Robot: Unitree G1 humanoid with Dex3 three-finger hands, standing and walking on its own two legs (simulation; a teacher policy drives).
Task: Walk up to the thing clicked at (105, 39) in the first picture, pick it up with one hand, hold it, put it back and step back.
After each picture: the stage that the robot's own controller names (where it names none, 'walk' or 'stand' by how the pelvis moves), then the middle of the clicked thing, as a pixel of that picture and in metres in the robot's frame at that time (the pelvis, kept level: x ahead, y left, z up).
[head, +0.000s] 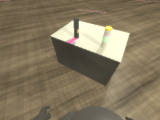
stand; (105, 38) +0.88 -0.17 -0.02
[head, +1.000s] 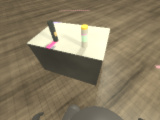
walk; (84, 37) +0.80 +0.11 +0.01
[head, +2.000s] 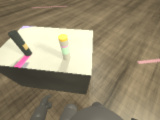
stand; (65, 48) +0.55 +0.22 +0.02
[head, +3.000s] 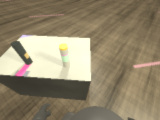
stand; (65, 56) +0.53 +0.23 -0.02
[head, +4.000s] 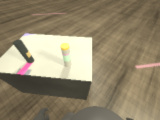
stand; (66, 56) +0.53 +0.22 -0.03
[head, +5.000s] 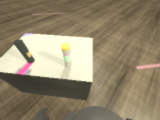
stand; (67, 56) +0.53 +0.21 -0.03
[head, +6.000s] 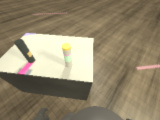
stand; (67, 56) +0.53 +0.21 -0.03
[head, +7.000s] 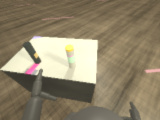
rise first; (71, 57) +0.53 +0.21 -0.02
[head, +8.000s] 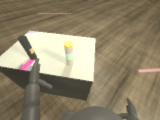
go down; (69, 54) +0.54 +0.20 -0.01
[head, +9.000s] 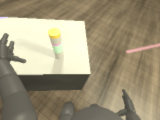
go down; (57, 46) +0.52 +0.21 +0.04
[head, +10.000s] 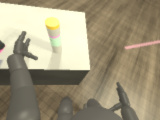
close in; (55, 38) +0.53 +0.20 +0.06
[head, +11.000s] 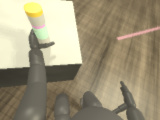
close; (40, 30) +0.56 +0.22 +0.10
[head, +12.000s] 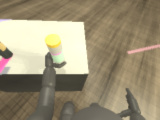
lift; (57, 54) +0.41 +0.18 +0.11
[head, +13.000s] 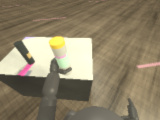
lift; (62, 59) +0.33 +0.16 +0.19
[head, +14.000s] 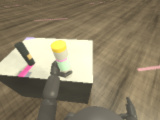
hold; (63, 62) +0.32 +0.16 +0.17
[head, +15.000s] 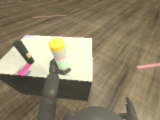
hold; (62, 60) +0.33 +0.17 +0.17
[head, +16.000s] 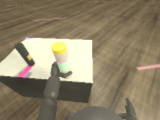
crouch; (63, 63) +0.32 +0.16 +0.16
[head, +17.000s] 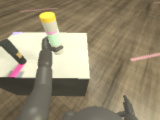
crouch; (54, 37) +0.47 +0.20 +0.21
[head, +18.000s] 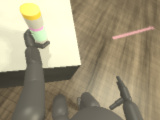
lower; (38, 31) +0.54 +0.21 +0.08
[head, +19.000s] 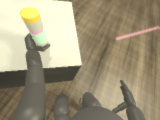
lower; (38, 34) +0.53 +0.22 +0.08
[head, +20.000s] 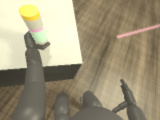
lower; (38, 33) +0.53 +0.22 +0.09
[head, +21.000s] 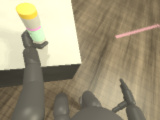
lower; (36, 31) +0.54 +0.23 +0.09
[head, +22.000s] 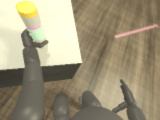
loosen; (36, 30) +0.54 +0.23 +0.09
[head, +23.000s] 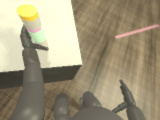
withdraw; (37, 32) +0.53 +0.23 +0.09
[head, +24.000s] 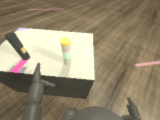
sink last; (66, 52) +0.51 +0.20 +0.03
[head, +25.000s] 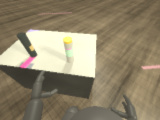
stand; (69, 51) +0.55 +0.22 +0.03
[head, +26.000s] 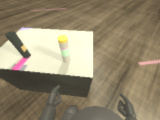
stand; (64, 50) +0.53 +0.22 +0.04
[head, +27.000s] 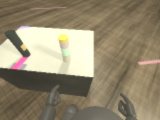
stand; (65, 49) +0.53 +0.22 +0.05
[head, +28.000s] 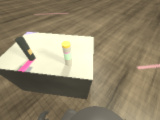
stand; (67, 54) +0.54 +0.21 -0.01
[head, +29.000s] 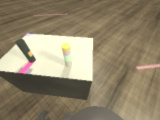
stand; (67, 56) +0.53 +0.21 -0.02
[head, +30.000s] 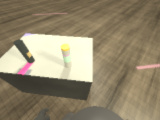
stand; (66, 57) +0.52 +0.21 -0.03
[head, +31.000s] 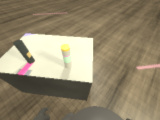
stand; (66, 57) +0.51 +0.21 -0.03
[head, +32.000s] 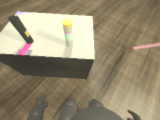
walk; (68, 35) +0.66 +0.20 -0.01
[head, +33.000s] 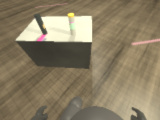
walk; (72, 25) +0.97 +0.29 +0.00
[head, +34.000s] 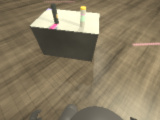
stand; (82, 17) +1.20 +0.16 +0.00
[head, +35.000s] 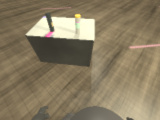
stand; (77, 24) +1.13 +0.20 -0.02
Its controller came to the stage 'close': yes
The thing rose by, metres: 0.22
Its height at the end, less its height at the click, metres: +0.00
